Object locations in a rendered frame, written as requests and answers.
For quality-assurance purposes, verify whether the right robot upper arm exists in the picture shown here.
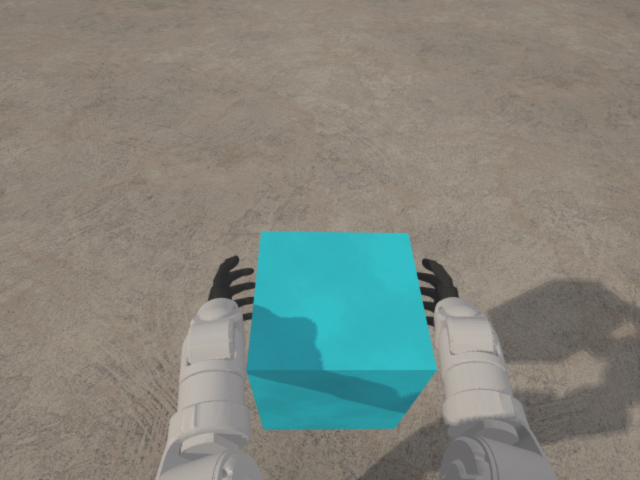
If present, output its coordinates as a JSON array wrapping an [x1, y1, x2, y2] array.
[[439, 435, 557, 480]]

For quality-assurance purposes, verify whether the robot right hand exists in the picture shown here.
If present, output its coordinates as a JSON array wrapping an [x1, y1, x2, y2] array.
[[417, 259, 459, 327]]

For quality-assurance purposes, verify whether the robot left hand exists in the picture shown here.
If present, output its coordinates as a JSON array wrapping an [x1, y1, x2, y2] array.
[[208, 256, 256, 321]]

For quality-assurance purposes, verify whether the carton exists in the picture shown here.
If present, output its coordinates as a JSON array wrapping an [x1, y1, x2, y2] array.
[[246, 231, 437, 430]]

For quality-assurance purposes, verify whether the robot right forearm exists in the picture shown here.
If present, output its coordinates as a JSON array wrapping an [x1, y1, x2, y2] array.
[[434, 297, 558, 480]]

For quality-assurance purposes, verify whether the robot left forearm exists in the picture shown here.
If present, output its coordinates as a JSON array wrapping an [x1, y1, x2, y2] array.
[[155, 298, 251, 480]]

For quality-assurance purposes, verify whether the left robot upper arm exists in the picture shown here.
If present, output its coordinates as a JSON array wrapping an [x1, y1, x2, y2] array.
[[158, 449, 263, 480]]

